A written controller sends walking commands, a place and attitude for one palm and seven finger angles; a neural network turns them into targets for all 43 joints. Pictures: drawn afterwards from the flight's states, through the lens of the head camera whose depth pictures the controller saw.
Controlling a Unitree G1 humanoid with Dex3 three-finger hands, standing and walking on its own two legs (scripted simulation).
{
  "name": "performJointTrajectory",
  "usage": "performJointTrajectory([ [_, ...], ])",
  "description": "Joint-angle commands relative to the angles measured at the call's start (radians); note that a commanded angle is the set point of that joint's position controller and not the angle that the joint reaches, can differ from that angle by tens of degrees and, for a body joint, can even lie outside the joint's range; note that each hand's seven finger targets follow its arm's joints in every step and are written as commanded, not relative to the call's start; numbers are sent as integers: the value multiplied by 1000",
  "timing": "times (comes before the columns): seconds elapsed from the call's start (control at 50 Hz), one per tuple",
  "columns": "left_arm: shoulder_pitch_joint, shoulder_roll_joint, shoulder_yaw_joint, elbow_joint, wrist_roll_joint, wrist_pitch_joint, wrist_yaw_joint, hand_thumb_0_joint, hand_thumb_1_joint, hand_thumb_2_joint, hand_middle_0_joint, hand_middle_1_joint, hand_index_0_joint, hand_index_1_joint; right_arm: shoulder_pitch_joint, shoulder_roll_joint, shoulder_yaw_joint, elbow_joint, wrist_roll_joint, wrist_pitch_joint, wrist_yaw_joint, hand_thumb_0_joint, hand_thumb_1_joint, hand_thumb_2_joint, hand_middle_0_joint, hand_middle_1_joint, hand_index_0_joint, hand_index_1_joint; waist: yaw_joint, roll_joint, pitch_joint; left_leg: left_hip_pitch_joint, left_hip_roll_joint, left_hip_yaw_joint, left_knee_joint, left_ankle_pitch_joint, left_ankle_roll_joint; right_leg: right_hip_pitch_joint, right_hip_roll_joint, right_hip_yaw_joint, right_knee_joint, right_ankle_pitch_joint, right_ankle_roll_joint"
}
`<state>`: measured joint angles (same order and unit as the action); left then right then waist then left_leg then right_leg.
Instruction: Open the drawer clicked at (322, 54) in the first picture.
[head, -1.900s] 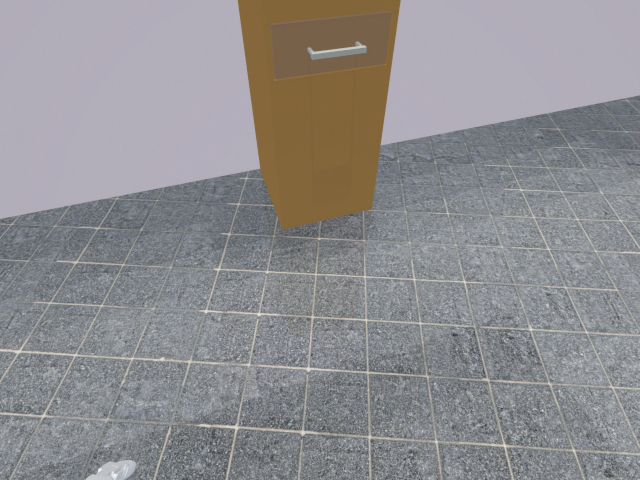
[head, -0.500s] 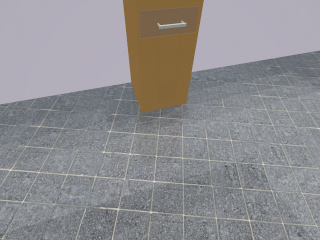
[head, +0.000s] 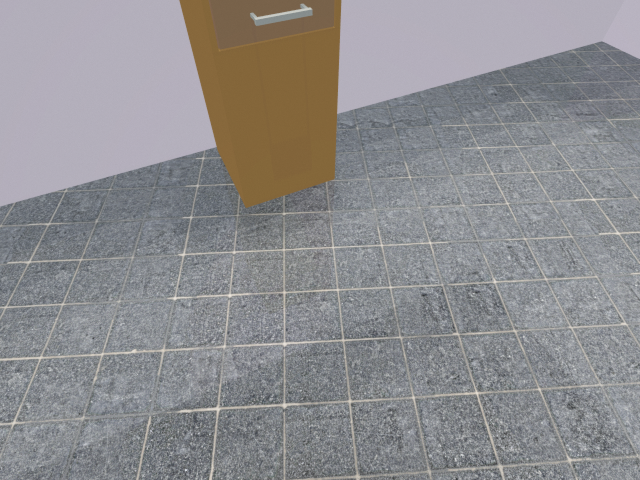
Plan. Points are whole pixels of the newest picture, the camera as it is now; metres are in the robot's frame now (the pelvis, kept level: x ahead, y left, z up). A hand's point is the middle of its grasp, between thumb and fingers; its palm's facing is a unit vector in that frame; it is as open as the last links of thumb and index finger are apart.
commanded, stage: walk to a spot facing it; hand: left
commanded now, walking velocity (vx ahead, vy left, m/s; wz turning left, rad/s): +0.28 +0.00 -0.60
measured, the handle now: (281, 13) +1.31 +0.23 +0.01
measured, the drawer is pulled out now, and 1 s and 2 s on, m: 0.00 0.00 0.00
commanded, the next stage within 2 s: turn to face it in 1.94 s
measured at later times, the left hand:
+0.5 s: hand out of the picture +0.12 +0.23 -0.17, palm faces -0.12 -0.97 -0.20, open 7.4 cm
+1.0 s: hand (331, 276) +0.51 +0.02 -0.18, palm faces -0.56 -0.81 -0.16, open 7.4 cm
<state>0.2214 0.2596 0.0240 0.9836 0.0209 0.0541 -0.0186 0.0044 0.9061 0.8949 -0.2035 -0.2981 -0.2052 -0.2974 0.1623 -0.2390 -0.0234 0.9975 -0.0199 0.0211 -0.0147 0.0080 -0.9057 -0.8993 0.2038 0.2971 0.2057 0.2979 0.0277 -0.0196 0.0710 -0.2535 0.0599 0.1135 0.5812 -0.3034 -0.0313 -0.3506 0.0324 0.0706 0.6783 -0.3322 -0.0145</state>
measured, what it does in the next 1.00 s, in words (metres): walks ahead, turning right: left foot, then right foot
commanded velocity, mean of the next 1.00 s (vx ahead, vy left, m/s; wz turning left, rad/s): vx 0.33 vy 0.00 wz -0.53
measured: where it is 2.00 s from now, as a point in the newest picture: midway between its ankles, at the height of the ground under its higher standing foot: (421, 344)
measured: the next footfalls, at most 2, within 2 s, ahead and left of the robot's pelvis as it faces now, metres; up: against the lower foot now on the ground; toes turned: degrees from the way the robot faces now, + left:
left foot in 0.46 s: +0.16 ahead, +0.13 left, +0.00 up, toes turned -11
right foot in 0.94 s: +0.38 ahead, -0.15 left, +0.00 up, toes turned -38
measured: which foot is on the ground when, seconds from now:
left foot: down 0.00-0.04, up 0.06-0.44, down 0.46-0.92, up 0.94-1.00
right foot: down 0.00-0.46, up 0.48-0.92, down 0.94-1.00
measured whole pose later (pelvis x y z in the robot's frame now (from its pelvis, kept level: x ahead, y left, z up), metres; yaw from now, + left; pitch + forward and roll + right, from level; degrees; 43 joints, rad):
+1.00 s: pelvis +0.30 -0.06 -0.02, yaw -33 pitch +0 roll +0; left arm 0.10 0.21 0.05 0.91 0.02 -0.04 -0.03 0.00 0.91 0.90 -0.20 -0.30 -0.20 -0.30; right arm 0.51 -0.14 -0.02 1.12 -0.01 -0.03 -0.02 0.01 -0.91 -0.90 0.20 0.30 0.20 0.30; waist -0.04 -0.04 0.11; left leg -0.16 0.11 0.16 1.18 -0.49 -0.02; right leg -0.44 0.06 -0.16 0.69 -0.25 -0.15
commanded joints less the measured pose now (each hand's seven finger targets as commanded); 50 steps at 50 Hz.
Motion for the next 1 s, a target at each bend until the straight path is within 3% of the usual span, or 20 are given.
performJointTrajectory([
  [0.0, 211, 150, 62, -42, 14, -25, -8, 0, 900, 900, -200, -300, -200, -300, -109, -188, -58, -122, 0, -6, 5, 0, -900, -900, 200, 300, 200, 300, 103, -18, -74, -261, 129, -79, 95, -359, 58, 226, -78, 108, -162, -206, -29],
  [0.02, 243, 252, 85, -51, 25, -40, 8, 0, 900, 900, -200, -300, -200, -300, -113, -95, -40, -161, 8, -3, 12, 0, -900, -900, 200, 300, 200, 300, 110, -416, -20, -513, -53, 23, 473, -402, -19, 244, -316, 603, -462, -444, -139],
  [0.04, 245, 253, 83, -65, 4, -45, 26, 0, 900, 900, -200, -300, -200, -300, -169, -137, -44, -189, 0, -11, 14, 0, -900, -900, 200, 300, 200, 300, 114, -321, 51, -503, -26, -130, 561, -284, -1, 105, -363, 725, -612, -505, -167],
  [0.1, 109, 175, 68, -99, 4, -72, 27, 0, 900, 900, -200, -300, -200, -300, -67, -129, -57, -141, -3, -30, 27, 0, -900, -900, 200, 300, 200, 300, -4, -74, 32, -394, 31, -147, 549, -73, 0, 62, -271, 527, -524, -340, -173],
  [0.16, 139, 148, 67, -83, 0, -92, 19, 0, 900, 900, -200, -300, -200, -300, -25, -89, -55, -124, -4, -35, 28, 0, -900, -900, 200, 300, 200, 300, -14, -66, -54, -334, 17, -110, 468, 25, -16, 131, -197, 365, -475, -124, -155],
  [0.32, 210, 130, 76, -64, 9, -91, 21, 0, 900, 900, -200, -300, -200, -300, -95, -48, -46, -185, 5, -63, 21, 0, -900, -900, 200, 300, 200, 300, 32, -135, -80, -255, -26, -94, 165, -37, -16, 197, -191, 393, -428, 17, -184],
  [0.4, 117, 116, 84, -92, 4, -81, 21, 0, 900, 900, -200, -300, -200, -300, 74, -73, -51, -136, 15, -87, 0, 0, -900, -900, 200, 300, 200, 300, -50, -85, -117, 187, -40, -101, -163, 30, -3, -51, -101, 329, -245, 41, -120],
  [0.42, 113, 67, 76, -108, -3, -78, 13, 0, 900, 900, -200, -300, -200, -300, 186, -148, -67, -100, 11, -93, -13, 0, -900, -900, 200, 300, 200, 300, -95, 103, -180, 425, 113, -241, -247, -72, 22, -224, -9, 225, -63, -36, -77],
  [0.44, 112, 17, 68, -123, -9, -84, 0, 0, 900, 900, -200, -300, -200, -300, 282, -248, -90, -85, 0, -92, -13, 0, -900, -900, 200, 300, 200, 300, -125, 358, -199, 516, 389, -577, -356, -237, 100, -425, 75, 54, 233, -246, -15],
  [0.46, 63, 52, 77, -135, 4, -89, -1, 0, 900, 900, -200, -300, -200, -300, 263, -239, -84, -98, 1, -82, -11, 0, -900, -900, 200, 300, 200, 300, -116, 253, -102, 368, 461, -625, -403, -297, 152, -447, -9, 22, 356, -213, 1],
  [0.48, 51, 63, 85, -144, 10, -89, -11, 0, 900, 900, -200, -300, -200, -300, 199, -200, -74, -125, -1, -81, -6, 0, -900, -900, 200, 300, 200, 300, -85, 162, -35, 264, 435, -571, -421, -303, 176, -437, -48, 11, 401, -159, 9],
  [0.6, 55, -11, 69, -89, 18, -56, -34, 0, 900, 900, -200, -300, -200, -300, 240, -56, -25, -57, 1, -120, -23, 0, -900, -900, 200, 300, 200, 300, -19, 164, 10, 217, 218, -86, -327, 477, 26, -404, -82, -69, 565, 117, 27],
  [0.7, -55, -38, 55, -122, 16, -39, -37, 0, 900, 900, -200, -300, -200, -300, 305, -20, -10, -9, 1, -123, -29, 0, -900, -900, 200, 300, 200, 300, -18, 185, 78, 233, 194, 36, -341, 646, 16, -460, -78, -144, 471, 217, 22],
  [0.78, -210, -49, 34, -158, 10, -51, -41, 0, 900, 900, -200, -300, -200, -300, 387, -39, -17, 30, -10, -115, -29, 0, -900, -900, 200, 300, 200, 300, -73, 144, 99, 316, 205, 89, -306, 841, 68, -368, -47, -246, 153, 178, -12],
  [0.86, -15, 8, 52, -102, 13, -71, -25, 0, 900, 900, -200, -300, -200, -300, 348, -122, -38, 36, 0, -109, -27, 0, -900, -900, 200, 300, 200, 300, 30, 174, -80, 362, 245, 144, 16, 1226, 78, -20, 32, -277, -30, 113, -87],
  [0.88, 109, 47, 63, -66, 17, -80, -19, 0, 900, 900, -200, -300, -200, -300, 324, -130, -40, 24, 5, -106, -22, 0, -900, -900, 200, 300, 200, 300, 89, 167, -154, 266, 231, 147, 202, 1120, 63, 196, 35, -263, -104, 148, -106],
  [0.9, 236, 125, 84, -29, 21, -88, -11, 0, 900, 900, -200, -300, -200, -300, 308, -102, -34, 12, 20, -105, -11, 0, -900, -900, 200, 300, 200, 300, 151, 65, -251, 17, 189, 156, 489, 723, 35, 506, -115, -93, -143, 239, -173],
  [0.92, 305, 216, 101, -16, 8, -95, 3, 0, 900, 900, -200, -300, -200, -300, 342, -21, -23, -17, 32, -109, -9, 0, -900, -900, 200, 300, 200, 300, 130, -128, -377, -305, 1, 105, 864, -234, -15, 723, -424, 443, -200, 382, -318],
  [0.94, 281, 239, 105, -25, -17, -89, 14, 0, 900, 900, -200, -300, -200, -300, 251, -44, -29, -49, 30, -110, -13, 0, -900, -900, 200, 300, 200, 300, 131, -58, -365, -382, 9, -63, 954, -253, 19, 677, -454, 531, -317, 353, -354],
  [0.98, 111, 153, 84, -52, -21, -89, 23, 0, 900, 900, -200, -300, -200, -300, 220, -34, -35, -42, 14, -99, -5, 0, -900, -900, 200, 300, 200, 300, 36, 9, -143, -401, 98, -108, 892, -63, 18, 396, -389, 334, -380, 235, -246],
])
